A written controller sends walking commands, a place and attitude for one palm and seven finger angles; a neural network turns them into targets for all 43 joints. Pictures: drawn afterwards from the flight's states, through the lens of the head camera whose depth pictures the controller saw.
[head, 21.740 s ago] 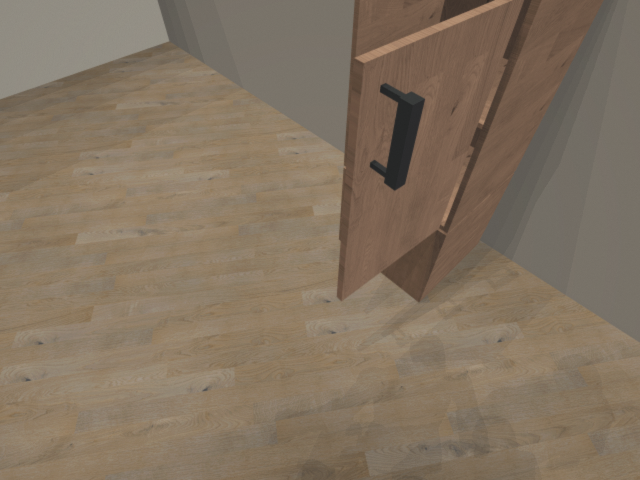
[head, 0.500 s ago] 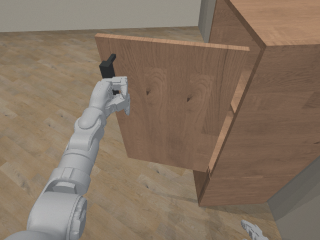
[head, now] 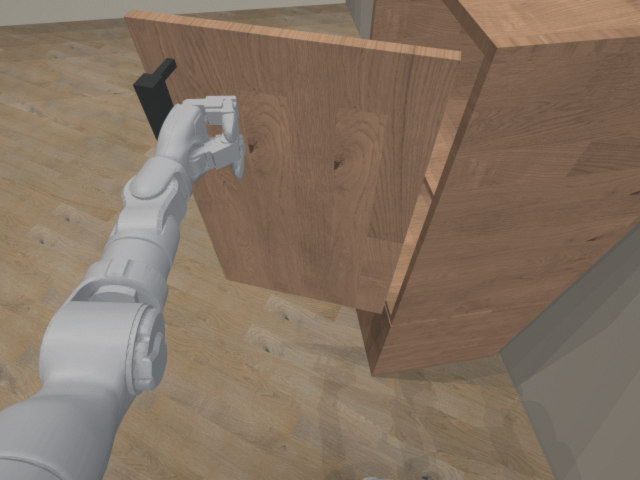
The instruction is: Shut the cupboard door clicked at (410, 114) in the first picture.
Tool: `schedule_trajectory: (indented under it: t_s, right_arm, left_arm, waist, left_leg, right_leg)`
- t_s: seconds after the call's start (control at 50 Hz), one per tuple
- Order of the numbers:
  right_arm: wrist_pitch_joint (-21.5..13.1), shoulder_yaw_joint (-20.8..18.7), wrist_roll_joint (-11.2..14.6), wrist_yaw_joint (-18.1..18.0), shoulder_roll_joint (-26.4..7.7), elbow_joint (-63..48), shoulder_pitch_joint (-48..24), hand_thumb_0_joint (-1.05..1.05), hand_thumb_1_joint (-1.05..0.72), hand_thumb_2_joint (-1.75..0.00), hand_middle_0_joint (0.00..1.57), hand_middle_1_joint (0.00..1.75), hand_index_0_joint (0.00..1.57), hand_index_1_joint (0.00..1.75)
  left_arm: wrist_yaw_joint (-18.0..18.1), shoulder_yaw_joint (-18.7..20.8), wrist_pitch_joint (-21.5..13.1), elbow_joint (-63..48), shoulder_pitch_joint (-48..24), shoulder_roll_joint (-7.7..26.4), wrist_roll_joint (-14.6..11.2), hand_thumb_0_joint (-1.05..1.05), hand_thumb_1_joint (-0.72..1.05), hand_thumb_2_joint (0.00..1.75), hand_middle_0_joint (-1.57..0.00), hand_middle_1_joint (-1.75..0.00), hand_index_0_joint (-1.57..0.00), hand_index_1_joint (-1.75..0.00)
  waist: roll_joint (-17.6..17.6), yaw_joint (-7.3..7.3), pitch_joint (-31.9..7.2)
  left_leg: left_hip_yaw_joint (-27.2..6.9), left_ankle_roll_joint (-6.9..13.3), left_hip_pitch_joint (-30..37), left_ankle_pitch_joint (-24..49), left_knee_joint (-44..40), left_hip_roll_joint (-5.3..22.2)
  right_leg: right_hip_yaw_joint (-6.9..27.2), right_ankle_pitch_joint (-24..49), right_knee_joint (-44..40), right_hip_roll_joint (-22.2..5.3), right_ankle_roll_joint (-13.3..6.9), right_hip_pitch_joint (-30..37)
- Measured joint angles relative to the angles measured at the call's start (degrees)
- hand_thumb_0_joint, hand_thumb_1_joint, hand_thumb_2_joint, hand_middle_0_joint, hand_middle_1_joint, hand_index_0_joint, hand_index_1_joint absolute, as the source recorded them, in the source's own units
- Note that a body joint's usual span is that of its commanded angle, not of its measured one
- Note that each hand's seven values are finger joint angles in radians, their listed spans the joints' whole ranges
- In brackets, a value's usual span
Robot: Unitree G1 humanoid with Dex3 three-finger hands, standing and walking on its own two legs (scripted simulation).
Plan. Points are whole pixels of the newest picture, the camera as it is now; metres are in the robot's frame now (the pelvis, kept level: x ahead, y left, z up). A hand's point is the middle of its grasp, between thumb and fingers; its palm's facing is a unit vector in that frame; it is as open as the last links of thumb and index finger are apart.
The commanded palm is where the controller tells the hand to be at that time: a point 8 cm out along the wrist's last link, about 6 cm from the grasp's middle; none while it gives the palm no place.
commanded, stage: push the door shut along its arc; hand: left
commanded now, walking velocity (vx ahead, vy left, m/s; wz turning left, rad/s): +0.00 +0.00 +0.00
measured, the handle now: (176, 124) +0.54 +0.15 +0.14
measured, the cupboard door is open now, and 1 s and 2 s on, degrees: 67 50 50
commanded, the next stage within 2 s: pull the fist back off the door in 0.60 s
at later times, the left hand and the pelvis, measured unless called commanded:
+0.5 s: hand (255, 126) +0.51 +0.04 +0.15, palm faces -0.42 -0.91 -0.02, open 3.2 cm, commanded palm +0.54 +0.08 +0.15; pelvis +0.00 +0.00 -0.01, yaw +1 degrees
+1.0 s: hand (294, 119) +0.55 -0.01 +0.14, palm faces +0.02 -1.00 -0.03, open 3.1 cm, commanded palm +0.51 +0.05 +0.15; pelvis +0.01 +0.00 -0.01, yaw -1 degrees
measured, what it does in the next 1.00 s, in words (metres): stands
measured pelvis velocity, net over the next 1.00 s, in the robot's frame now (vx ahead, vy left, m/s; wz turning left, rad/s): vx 0.01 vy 0.00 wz -0.01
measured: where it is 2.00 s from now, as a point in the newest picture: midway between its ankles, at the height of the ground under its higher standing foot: outside the picture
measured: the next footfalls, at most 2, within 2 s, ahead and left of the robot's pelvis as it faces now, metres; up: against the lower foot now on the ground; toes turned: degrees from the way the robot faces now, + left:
none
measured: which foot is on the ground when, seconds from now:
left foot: down 0.00-1.00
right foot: down 0.00-1.00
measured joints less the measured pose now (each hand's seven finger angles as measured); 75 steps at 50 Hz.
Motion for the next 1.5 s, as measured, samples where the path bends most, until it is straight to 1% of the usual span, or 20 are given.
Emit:
schedule_trajectory:
  t_s: [0.08, 0.2, 0.46, 0.72, 0.74, 0.76, 0.82, 0.84, 0.88, 0.92, 0.96, 0.98, 1.02, 1.06, 1.12, 1.18, 1.22, 1.3, 1.38, 1.5]
  right_arm:
    - [0.1, -0.3, -0.3, 0.1, -0.1, -0.3, 0.8, 0.01, -0.91, -0.9, 0.21, 0.3, 0.2, 0.3]
    - [0.7, -0.3, -0.6, 0.0, -0.1, -0.5, 1.6, 0.01, -0.91, -0.9, 0.21, 0.3, 0.2, 0.3]
    - [0.1, -0.3, -1.5, -0.3, -0.2, 0.9, 0.6, 0.01, -0.91, -0.9, 0.21, 0.3, 0.2, 0.3]
    - [-0.1, -0.5, -2.3, -0.4, -0.2, 2.1, 0.4, 0.0, -0.91, -0.9, 0.21, 0.3, 0.2, 0.3]
    - [-0.1, -0.7, -2.2, -0.2, -0.2, 2.0, 0.7, 0.0, -0.91, -0.9, 0.21, 0.3, 0.2, 0.3]
    - [-0.1, -0.9, -2.2, 0.2, -0.2, 2.0, 1.2, 0.0, -0.91, -0.9, 0.21, 0.3, 0.2, 0.3]
    - [0.1, -1.2, -3.1, 2.8, 0.5, 1.8, 2.2, 0.0, -0.91, -0.9, 0.21, 0.3, 0.2, 0.3]
    - [0.2, -1.3, -3.7, 3.9, 0.8, 1.5, 2.5, 0.0, -0.91, -0.9, 0.21, 0.3, 0.2, 0.3]
    - [0.4, -1.6, -5.0, 5.8, 1.5, 0.9, 3.0, 0.0, -0.91, -0.9, 0.2, 0.3, 0.2, 0.3]
    - [1.1, -1.6, -5.8, 7.2, 2.4, 0.4, 3.2, 0.0, -0.91, -0.9, 0.2, 0.3, 0.2, 0.3]
    - [2.5, -1.4, -5.8, 7.8, 3.2, 0.0, 3.0, 0.0, -0.91, -0.9, 0.21, 0.3, 0.2, 0.3]
    - [3.2, -1.3, -5.6, 7.7, 3.5, -0.2, 2.9, 0.0, -0.91, -0.9, 0.21, 0.3, 0.2, 0.3]
    - [4.3, -1.0, -5.1, 7.3, 3.9, -0.6, 2.8, 0.0, -0.91, -0.9, 0.21, 0.3, 0.2, 0.3]
    - [4.9, -0.9, -4.7, 6.7, 4.0, -1.1, 2.9, 0.0, -0.91, -0.9, 0.21, 0.3, 0.2, 0.3]
    - [4.8, -1.1, -4.1, 6.1, 3.9, -1.6, 3.5, 0.0, -0.91, -0.9, 0.21, 0.3, 0.2, 0.3]
    - [4.9, -1.4, -3.6, 6.1, 3.4, -1.5, 3.7, 0.0, -0.91, -0.9, 0.21, 0.3, 0.2, 0.3]
    - [5.4, -1.6, -3.0, 6.0, 3.1, -1.4, 3.4, 0.01, -0.91, -0.9, 0.21, 0.3, 0.2, 0.3]
    - [5.9, -2.1, -1.9, 5.4, 2.2, -1.8, 2.0, 0.01, -0.91, -0.9, 0.21, 0.3, 0.2, 0.3]
    - [4.9, -2.5, -1.4, 4.5, 1.6, -2.2, -0.3, 0.01, -0.91, -0.9, 0.2, 0.3, 0.2, 0.3]
    - [3.8, -2.2, -0.8, 3.7, 1.9, -2.7, -4.3, 0.01, -0.91, -0.9, 0.2, 0.3, 0.2, 0.3]
  left_arm:
    - [-0.9, 1.3, -0.1, 1.0, -1.5, 1.2, 0.6, 0.02, 0.9, 0.9, -1.3, -1.5, -1.3, -1.5]
    - [-3.1, 2.1, 0.4, 3.3, -3.9, 2.6, 1.2, 0.0, 0.88, 0.91, -1.3, -1.5, -1.3, -1.5]
    - [-4.1, -2.5, 2.0, 7.3, -11.6, 2.2, 0.4, 0.0, 0.95, 0.96, -1.3, -1.5, -1.3, -1.5]
    - [-3.9, -4.6, 2.8, 10.6, -18.7, 1.3, 0.8, 0.02, 1.04, 1.02, -1.3, -1.5, -1.3, -1.5]
    - [-2.2, -2.9, 3.3, 10.7, -19.1, 0.4, 0.5, 0.02, 1.03, 1.01, -1.3, -1.5, -1.3, -1.5]
    - [1.3, -1.2, 3.5, 10.7, -19.3, -0.9, 0.0, 0.03, 1.0, 1.0, -1.3, -1.5, -1.3, -1.5]
    - [15.6, 3.1, 3.1, 9.9, -19.1, -5.6, 0.3, 0.03, 0.94, 0.97, -1.3, -1.5, -1.3, -1.5]
    - [20.5, 4.1, 2.4, 8.9, -18.6, -7.1, 1.3, 0.03, 0.93, 0.96, -1.3, -1.5, -1.3, -1.5]
    - [28.9, 4.5, 0.0, 6.5, -16.8, -9.5, 5.1, 0.03, 0.92, 0.95, -1.3, -1.5, -1.3, -1.5]
    - [33.3, 3.8, -2.1, 5.3, -15.0, -10.7, 9.1, 0.02, 0.91, 0.93, -1.3, -1.5, -1.3, -1.5]
    - [34.3, 3.6, -2.6, 5.6, -13.6, -10.9, 11.5, 0.02, 0.9, 0.92, -1.29, -1.5, -1.3, -1.5]
    - [34.1, 3.7, -2.2, 6.2, -13.1, -10.7, 11.8, 0.02, 0.9, 0.92, -1.3, -1.5, -1.3, -1.5]
    - [33.1, 4.6, -1.0, 7.0, -12.1, -10.2, 11.2, 0.02, 0.9, 0.91, -1.3, -1.5, -1.3, -1.5]
    - [32.2, 5.8, -0.5, 6.2, -10.5, -10.1, 9.6, 0.02, 0.9, 0.91, -1.3, -1.5, -1.3, -1.5]
    - [31.1, 5.8, -2.3, 2.9, -7.5, -10.3, 8.2, 0.02, 0.9, 0.91, -1.3, -1.5, -1.3, -1.5]
    - [30.0, 4.1, -3.4, 1.1, -5.2, -10.3, 8.4, 0.02, 0.9, 0.9, -1.3, -1.5, -1.3, -1.5]
    - [29.1, 3.1, -2.6, 0.4, -3.9, -10.5, 8.0, 0.02, 0.9, 0.9, -1.3, -1.5, -1.3, -1.5]
    - [28.2, 0.6, 0.1, -2.6, -0.4, -11.7, 5.8, 0.01, 0.9, 0.9, -1.3, -1.5, -1.3, -1.5]
    - [28.3, -2.4, 0.2, -7.5, 3.3, -13.8, 4.5, 0.02, 0.9, 0.9, -1.3, -1.5, -1.3, -1.5]
    - [29.0, -5.0, 0.7, -11.8, 6.2, -15.9, 4.7, 0.02, 0.9, 0.9, -1.3, -1.5, -1.3, -1.5]
  waist:
    - [0.1, -0.85, -0.2]
    - [0.3, -1.36, -0.5]
    - [0.3, -1.4, -0.7]
    - [0.2, -2.84, -1.0]
    - [0.6, -2.71, -1.0]
    - [0.9, -2.43, -1.2]
    - [1.3, -1.84, -2.1]
    - [1.4, -1.74, -2.5]
    - [1.6, -1.6, -3.3]
    - [1.6, -1.61, -3.8]
    - [1.7, -1.71, -3.9]
    - [1.8, -1.82, -3.8]
    - [1.9, -1.98, -3.4]
    - [2.0, -1.85, -3.1]
    - [2.2, -1.11, -3.0]
    - [2.1, -0.08, -3.2]
    - [1.9, 0.62, -3.3]
    - [1.6, 1.82, -2.7]
    - [1.2, 2.87, -1.7]
    - [0.8, 3.68, -1.2]
  left_leg:
    - [0.3, -0.1, -1.0, -0.2, 0.3, 0.3]
    - [0.3, -0.2, -2.6, -0.6, 0.9, 0.6]
    - [-1.2, -0.1, -7.1, -1.1, 3.3, -0.1]
    - [-1.3, 0.3, -11.6, -2.2, 6.1, -0.6]
    - [-1.3, 0.3, -12.0, -2.3, 6.4, -0.5]
    - [-1.4, 0.2, -12.3, -2.5, 6.5, -0.3]
    - [-1.2, 0.0, -12.8, -2.5, 6.3, 0.0]
    - [-1.1, 0.0, -13.0, -2.5, 6.3, 0.1]
    - [-0.8, -0.1, -13.6, -2.6, 6.5, 0.3]
    - [-0.5, -0.1, -13.7, -2.9, 6.8, 0.5]
    - [-0.1, -0.2, -13.0, -3.1, 6.6, 0.7]
    - [0.0, -0.2, -12.3, -3.1, 6.3, 0.8]
    - [0.4, -0.3, -10.8, -2.9, 5.4, 1.0]
    - [0.7, -0.5, -9.0, -2.6, 4.3, 1.3]
    - [1.0, -0.7, -6.7, -2.3, 3.0, 1.6]
    - [0.9, -0.9, -5.0, -2.1, 2.3, 1.7]
    - [0.7, -1.0, -4.0, -1.9, 1.8, 1.8]
    - [-0.1, -1.2, -2.1, -1.2, 0.8, 1.8]
    - [-0.6, -1.3, -0.7, -0.5, 0.2, 1.6]
    - [-0.6, -1.2, 0.8, 0.2, -0.6, 1.3]
  right_leg:
    - [0.3, 0.0, 0.2, 0.3, -0.1, -1.1]
    - [0.3, -0.3, 0.6, 0.6, -0.2, -2.6]
    - [-1.2, -1.1, 2.5, -0.2, -0.2, -6.4]
    - [-1.4, -2.5, 5.6, -0.8, 0.0, -10.9]
    - [-1.4, -2.5, 5.5, -0.7, 0.1, -11.1]
    - [-1.5, -2.4, 5.3, -0.5, 0.1, -11.2]
    - [-1.3, -2.1, 4.7, -0.2, 0.3, -11.7]
    - [-1.2, -2.0, 4.6, -0.1, 0.3, -11.9]
    - [-0.9, -2.0, 4.9, 0.1, 0.2, -12.6]
    - [-0.6, -2.3, 5.4, 0.3, 0.1, -13.0]
    - [-0.2, -2.4, 5.4, 0.5, 0.0, -12.5]
    - [0.0, -2.4, 5.2, 0.6, 0.0, -12.0]
    - [0.3, -2.1, 4.4, 0.9, -0.1, -10.6]
    - [0.7, -1.6, 3.4, 1.3, -0.3, -9.1]
    - [1.1, -1.2, 2.2, 1.6, -0.5, -6.9]
    - [1.0, -1.2, 1.6, 1.8, -0.7, -5.3]
    - [0.8, -1.0, 1.0, 1.8, -0.9, -4.2]
    - [0.1, -0.4, -0.3, 1.8, -1.0, -1.9]
    - [-0.4, 0.1, -1.0, 1.6, -1.2, -0.3]
    - [-0.4, 0.5, -1.3, 1.3, -1.1, 1.1]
